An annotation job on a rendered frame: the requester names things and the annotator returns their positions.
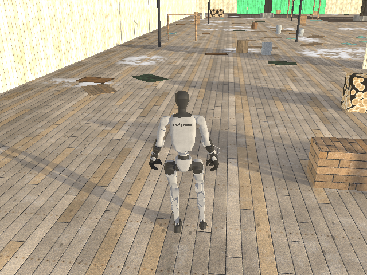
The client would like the robot right foot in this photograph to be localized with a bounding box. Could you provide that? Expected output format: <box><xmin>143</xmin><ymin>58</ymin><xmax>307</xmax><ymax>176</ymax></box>
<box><xmin>199</xmin><ymin>220</ymin><xmax>208</xmax><ymax>230</ymax></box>

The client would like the robot right forearm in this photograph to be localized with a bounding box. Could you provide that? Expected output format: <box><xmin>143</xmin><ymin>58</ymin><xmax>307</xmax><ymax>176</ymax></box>
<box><xmin>205</xmin><ymin>138</ymin><xmax>217</xmax><ymax>161</ymax></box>

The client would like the robot foot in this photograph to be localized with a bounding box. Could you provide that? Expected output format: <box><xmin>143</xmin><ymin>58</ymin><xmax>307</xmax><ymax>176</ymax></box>
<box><xmin>174</xmin><ymin>219</ymin><xmax>182</xmax><ymax>233</ymax></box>
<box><xmin>199</xmin><ymin>220</ymin><xmax>208</xmax><ymax>230</ymax></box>

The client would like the right robot upper arm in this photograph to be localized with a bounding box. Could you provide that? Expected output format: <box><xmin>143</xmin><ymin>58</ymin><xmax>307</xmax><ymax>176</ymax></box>
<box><xmin>194</xmin><ymin>115</ymin><xmax>211</xmax><ymax>147</ymax></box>

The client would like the right robot hand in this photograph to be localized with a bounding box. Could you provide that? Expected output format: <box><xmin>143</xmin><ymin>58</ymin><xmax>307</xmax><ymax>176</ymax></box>
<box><xmin>206</xmin><ymin>158</ymin><xmax>219</xmax><ymax>171</ymax></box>

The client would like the left robot upper arm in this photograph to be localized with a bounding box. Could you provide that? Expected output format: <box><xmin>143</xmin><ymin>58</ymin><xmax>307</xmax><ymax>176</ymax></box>
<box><xmin>155</xmin><ymin>116</ymin><xmax>170</xmax><ymax>147</ymax></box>

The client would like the robot left foot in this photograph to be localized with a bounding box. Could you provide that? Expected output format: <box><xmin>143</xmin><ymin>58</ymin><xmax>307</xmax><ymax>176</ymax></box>
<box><xmin>174</xmin><ymin>219</ymin><xmax>182</xmax><ymax>233</ymax></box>

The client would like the robot left forearm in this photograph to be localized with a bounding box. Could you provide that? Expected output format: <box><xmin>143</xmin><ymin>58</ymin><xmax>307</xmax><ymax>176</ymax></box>
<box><xmin>150</xmin><ymin>139</ymin><xmax>161</xmax><ymax>161</ymax></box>

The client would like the left robot hand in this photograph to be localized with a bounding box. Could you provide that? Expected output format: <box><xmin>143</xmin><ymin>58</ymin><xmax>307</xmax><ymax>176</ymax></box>
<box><xmin>149</xmin><ymin>159</ymin><xmax>162</xmax><ymax>170</ymax></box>

